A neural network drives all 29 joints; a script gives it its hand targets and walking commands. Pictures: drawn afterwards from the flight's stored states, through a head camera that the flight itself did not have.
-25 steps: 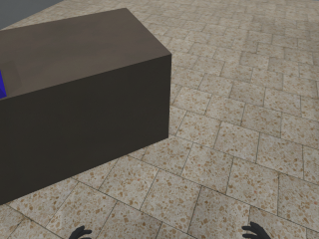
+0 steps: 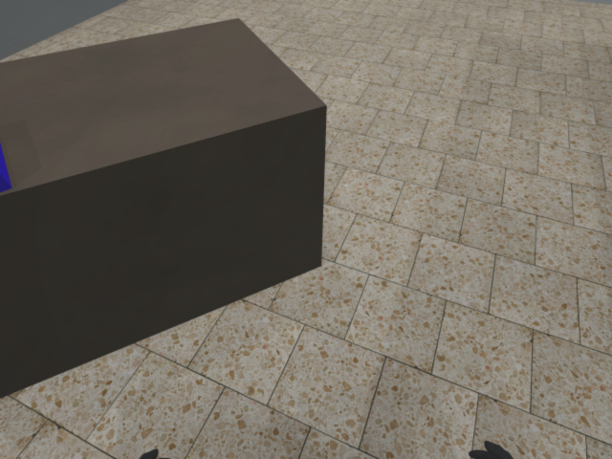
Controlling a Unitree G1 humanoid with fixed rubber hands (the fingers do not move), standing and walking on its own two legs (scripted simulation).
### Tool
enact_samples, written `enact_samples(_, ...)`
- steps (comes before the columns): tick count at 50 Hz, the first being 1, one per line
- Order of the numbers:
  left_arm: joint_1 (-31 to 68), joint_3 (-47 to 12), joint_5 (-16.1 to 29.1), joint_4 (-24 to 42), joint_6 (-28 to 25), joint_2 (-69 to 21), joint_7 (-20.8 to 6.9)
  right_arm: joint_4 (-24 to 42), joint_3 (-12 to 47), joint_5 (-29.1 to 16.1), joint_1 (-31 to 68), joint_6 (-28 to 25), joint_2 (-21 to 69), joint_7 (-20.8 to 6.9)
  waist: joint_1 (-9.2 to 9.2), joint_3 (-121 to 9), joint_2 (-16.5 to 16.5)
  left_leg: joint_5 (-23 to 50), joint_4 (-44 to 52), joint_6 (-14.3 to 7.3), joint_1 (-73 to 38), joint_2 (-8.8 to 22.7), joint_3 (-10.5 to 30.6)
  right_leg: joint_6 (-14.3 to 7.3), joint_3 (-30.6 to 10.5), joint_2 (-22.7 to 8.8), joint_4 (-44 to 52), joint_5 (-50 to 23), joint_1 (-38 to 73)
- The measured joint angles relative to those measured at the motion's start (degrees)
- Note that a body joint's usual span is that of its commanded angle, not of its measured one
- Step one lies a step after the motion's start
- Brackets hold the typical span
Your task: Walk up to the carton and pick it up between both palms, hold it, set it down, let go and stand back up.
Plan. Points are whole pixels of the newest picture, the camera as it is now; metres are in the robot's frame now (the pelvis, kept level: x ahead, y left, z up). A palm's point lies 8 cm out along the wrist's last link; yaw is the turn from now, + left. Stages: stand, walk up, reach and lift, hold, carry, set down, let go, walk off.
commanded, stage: stand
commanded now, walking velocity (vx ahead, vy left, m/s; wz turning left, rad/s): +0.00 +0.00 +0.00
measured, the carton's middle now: out of the picture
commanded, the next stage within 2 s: walk up in 0.92 s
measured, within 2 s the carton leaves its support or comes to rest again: neither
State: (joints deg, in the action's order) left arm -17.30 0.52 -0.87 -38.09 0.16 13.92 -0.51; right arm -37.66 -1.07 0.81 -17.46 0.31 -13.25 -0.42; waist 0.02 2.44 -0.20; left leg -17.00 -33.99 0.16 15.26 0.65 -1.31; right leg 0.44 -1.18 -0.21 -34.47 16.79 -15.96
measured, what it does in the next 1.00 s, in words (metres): stands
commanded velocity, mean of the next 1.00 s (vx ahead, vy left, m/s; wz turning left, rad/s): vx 0.00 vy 0.00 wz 0.00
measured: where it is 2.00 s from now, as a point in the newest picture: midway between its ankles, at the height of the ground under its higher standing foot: outside the picture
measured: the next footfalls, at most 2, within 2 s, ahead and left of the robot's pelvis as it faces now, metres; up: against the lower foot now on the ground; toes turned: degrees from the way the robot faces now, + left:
left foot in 1.44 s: +0.12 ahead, +0.26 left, +0.00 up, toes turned +18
right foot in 1.80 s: +0.30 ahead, +0.09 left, +0.00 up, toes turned +20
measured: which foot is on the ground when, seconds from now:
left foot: down 0.00-1.00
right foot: down 0.00-1.00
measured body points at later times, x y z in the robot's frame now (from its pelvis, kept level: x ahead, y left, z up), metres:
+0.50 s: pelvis +0.00 +0.00 +0.00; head +0.01 +0.00 +0.45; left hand +0.10 +0.25 -0.11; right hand +0.09 -0.25 -0.11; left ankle +0.01 +0.12 -0.73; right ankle +0.02 -0.12 -0.73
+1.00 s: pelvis +0.00 +0.00 +0.00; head +0.01 +0.00 +0.45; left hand +0.09 +0.26 -0.12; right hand +0.08 -0.25 -0.12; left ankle +0.01 +0.12 -0.73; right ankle +0.02 -0.12 -0.73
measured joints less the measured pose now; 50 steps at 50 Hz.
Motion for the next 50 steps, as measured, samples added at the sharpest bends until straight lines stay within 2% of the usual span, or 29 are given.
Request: enact_samples(50,-1.0,-0.9,0.3,-3.2,0.1,0.8,0.4,-3.3,0.9,-0.3,-1.2,0.1,-0.9,0.3,-0.09,-0.4,0.0,0.8,2.3,0.0,-1.5,0.2,-0.9,0.2,-1.3,0.2,2.0,-1.1,0.9)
